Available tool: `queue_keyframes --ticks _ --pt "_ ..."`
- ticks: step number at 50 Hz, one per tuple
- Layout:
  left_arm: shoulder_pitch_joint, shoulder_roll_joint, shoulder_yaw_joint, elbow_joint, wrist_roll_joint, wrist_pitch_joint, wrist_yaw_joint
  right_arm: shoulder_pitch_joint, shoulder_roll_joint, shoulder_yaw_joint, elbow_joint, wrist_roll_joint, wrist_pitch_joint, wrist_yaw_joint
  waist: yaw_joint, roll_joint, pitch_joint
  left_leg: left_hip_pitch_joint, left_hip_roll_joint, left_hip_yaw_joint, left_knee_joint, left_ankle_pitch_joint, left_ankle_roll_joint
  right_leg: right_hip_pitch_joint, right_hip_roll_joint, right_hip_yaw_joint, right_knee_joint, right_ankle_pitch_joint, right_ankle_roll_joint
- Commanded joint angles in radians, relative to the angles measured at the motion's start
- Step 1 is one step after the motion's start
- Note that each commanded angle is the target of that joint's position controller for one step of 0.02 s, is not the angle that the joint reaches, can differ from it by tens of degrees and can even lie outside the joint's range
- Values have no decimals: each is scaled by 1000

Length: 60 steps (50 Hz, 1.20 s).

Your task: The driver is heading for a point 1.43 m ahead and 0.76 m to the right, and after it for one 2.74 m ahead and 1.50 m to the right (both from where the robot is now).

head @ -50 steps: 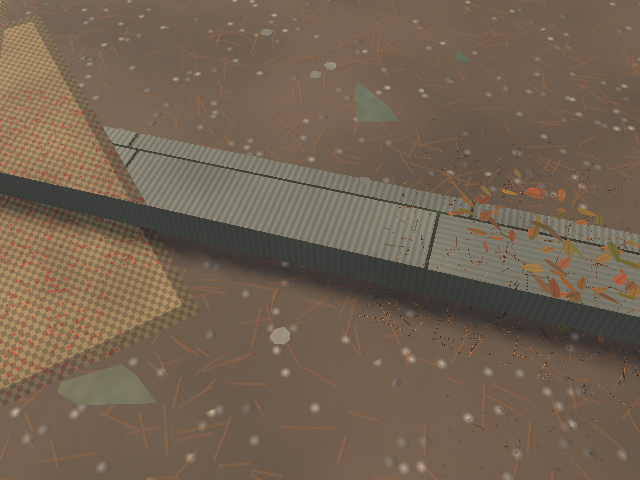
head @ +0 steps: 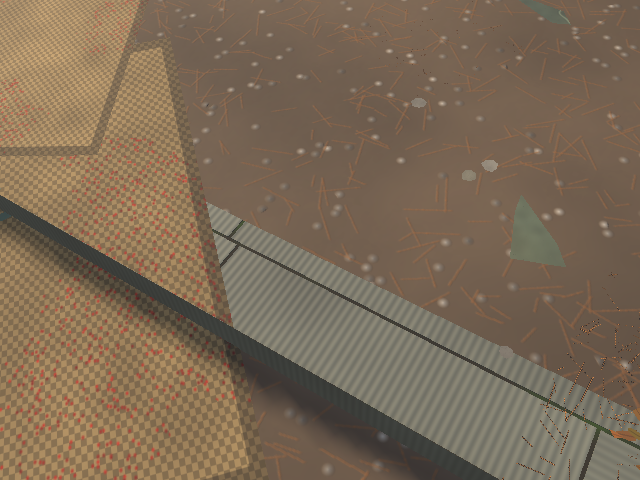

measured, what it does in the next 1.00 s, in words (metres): steps on the spot, turning right: left foot, then right foot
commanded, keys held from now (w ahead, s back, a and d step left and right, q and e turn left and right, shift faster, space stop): e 1.00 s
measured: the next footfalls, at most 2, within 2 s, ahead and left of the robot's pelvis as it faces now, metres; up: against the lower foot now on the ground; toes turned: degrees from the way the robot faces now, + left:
left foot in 0.24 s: +0.14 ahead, +0.12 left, +0.00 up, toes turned -13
right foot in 0.70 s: +0.01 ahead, -0.07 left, +0.00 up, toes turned -27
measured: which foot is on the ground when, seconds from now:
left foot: up 0.00-0.22, down 0.24-0.70, up 0.72-1.00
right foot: down 0.00-0.24, up 0.26-0.68, down 0.70-1.00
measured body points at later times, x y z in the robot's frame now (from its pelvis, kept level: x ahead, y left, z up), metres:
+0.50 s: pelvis +0.05 +0.05 +0.00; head +0.09 +0.06 +0.45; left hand +0.23 +0.29 -0.13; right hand +0.08 -0.25 -0.10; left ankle +0.10 +0.13 -0.74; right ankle -0.02 -0.07 -0.67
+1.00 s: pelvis +0.01 +0.01 +0.00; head +0.02 -0.03 +0.45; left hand +0.26 +0.19 -0.10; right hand -0.07 -0.28 -0.13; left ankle +0.10 +0.14 -0.68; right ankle -0.03 -0.05 -0.74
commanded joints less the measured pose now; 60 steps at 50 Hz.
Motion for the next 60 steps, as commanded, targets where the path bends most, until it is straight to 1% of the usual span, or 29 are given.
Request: queue_keyframes --ticks 1,7,9,10,11,12,13,14,15,16,18,19,21,25,30,32,33,34,35,36,37,38,39,40,42,45,52,57,60 --pt "12 168 43 -68 1 4 11 72 -76 -15 -35 7 18 -8 -41 -119 -169 111 -23 37 -41 62 -11 30 -243 199 -16 612 -124" --pt "23 189 63 -89 18 43 20 -12 -93 -10 -71 30 16 -28 -7 -153 -129 131 -56 4 -204 -40 4 73 -251 344 49 436 -124" --pt "-12 191 68 -104 16 54 22 31 -94 -9 -66 39 5 -36 -27 -164 -121 217 -68 -6 -345 -53 20 65 -239 396 81 414 -100" --pt "-48 189 69 -114 8 59 24 77 -93 -9 -56 38 -3 -41 -59 -159 -114 303 -67 -1 -488 15 29 33 -212 402 109 356 -67" --pt "-71 170 64 -129 -1 61 26 116 -114 -15 -48 28 -14 -49 -74 -130 -116 418 -13 -37 -616 111 44 -36 -171 389 157 225 -20" --pt "-14 91 45 -144 -8 58 25 112 -187 -28 -62 12 -17 -61 -32 62 -158 532 220 -224 -675 237 100 -123 -85 252 338 -111 37" --pt "48 94 48 -156 -12 63 35 62 -263 -43 -81 13 0 -55 5 234 -155 544 415 -450 -671 544 251 -288 77 44 509 -545 67" --pt "43 173 62 -134 23 70 37 106 -210 -42 -75 26 9 -49 -15 124 -175 517 431 -421 -647 613 318 -285 -8 8 709 -538 81" --pt "11 184 71 -122 25 76 31 82 -144 -23 -83 28 10 -46 -6 46 -142 470 360 -315 -643 590 298 -275 -33 22 764 -466 88" --pt "0 172 72 -116 22 85 24 34 -118 -15 -93 23 13 -45 12 27 -106 429 287 -205 -649 538 257 -265 -53 18 789 -404 104" --pt "-10 160 68 -119 20 104 3 18 -128 -17 -103 12 14 -51 10 106 -107 438 209 -85 -640 569 220 -277 -52 -8 832 -327 131" --pt "-25 158 66 -124 13 109 -4 35 -132 -19 -100 9 15 -49 1 113 -114 447 196 -52 -633 592 219 -278 -49 -17 832 -308 140" --pt "-65 152 61 -142 7 116 -12 75 -142 -26 -91 9 14 -45 -21 113 -129 493 212 -33 -629 585 234 -294 -54 -26 791 -296 152" --pt "-132 137 48 -173 11 126 -24 120 -168 -40 -75 7 14 -39 -51 123 -129 528 260 -22 -634 493 255 -279 -88 -48 655 -314 148" --pt "-171 123 32 -204 0 122 -34 111 -206 -58 -71 -1 19 -18 -63 154 -133 458 277 43 -606 423 236 -115 -98 -117 434 -340 107" --pt "-167 125 31 -213 -3 115 -34 113 -224 -66 -65 1 26 -13 -60 160 -140 454 290 54 -571 429 223 -67 -94 -137 343 -330 87" --pt "-145 119 30 -209 -3 109 -34 103 -230 -70 -63 7 31 -12 -41 148 -143 437 285 75 -534 413 202 -16 -88 -149 250 -277 73" --pt "-112 120 30 -199 3 99 -28 99 -229 -72 -60 16 36 -11 -17 117 -145 389 271 111 -472 357 159 66 -76 -150 115 -177 57" --pt "-92 155 38 -191 15 87 -18 141 -210 -71 -47 14 41 -8 -10 6 -135 295 231 165 -354 210 90 148 -114 -42 -22 -106 41" --pt "-90 263 56 -211 22 76 -5 189 -121 -52 -73 -4 50 1 -46 -286 -126 53 104 253 -82 -263 8 247 -400 331 -84 95 -17" --pt "-30 357 86 -209 19 74 -4 59 -126 -43 -132 -2 68 -22 32 -304 -79 -24 -4 120 32 -355 -2 102 -510 448 -68 337 -164" --pt "-41 298 75 -197 15 76 0 45 -150 -48 -125 6 77 -26 8 -183 -53 -16 29 54 101 -282 0 91 -449 361 -63 322 -176" --pt "-111 250 60 -205 7 79 5 72 -153 -52 -105 19 75 -21 -32 -162 -29 -1 33 38 101 -191 7 62 -378 284 -67 260 -147" --pt "-172 225 53 -219 9 83 8 96 -164 -57 -85 20 67 -16 -59 -158 -34 10 33 34 87 -126 8 70 -315 238 -66 219 -113" --pt "-174 198 45 -225 -1 79 12 127 -175 -63 -65 1 64 -7 -57 -167 -90 29 15 43 129 -70 0 114 -274 207 -48 310 -109" --pt "-121 212 51 -211 -5 71 10 106 -154 -59 -74 8 68 -4 -40 -130 -114 5 7 32 114 -54 -12 166 -277 239 -37 316 -119" --pt "-57 237 61 -195 9 72 16 39 -150 -53 -102 14 70 -14 -3 -145 -103 10 -21 5 -52 -100 -12 179 -281 377 -26 186 -147" --pt "-73 250 68 -195 15 75 12 22 -149 -44 -121 26 57 -20 -7 -145 -119 126 -59 -6 -163 -126 9 116 -259 450 3 227 -141" --pt "-113 224 57 -190 17 77 13 78 -146 -37 -105 35 51 -28 -28 -157 -146 267 -61 17 -282 -113 31 79 -248 433 27 295 -108"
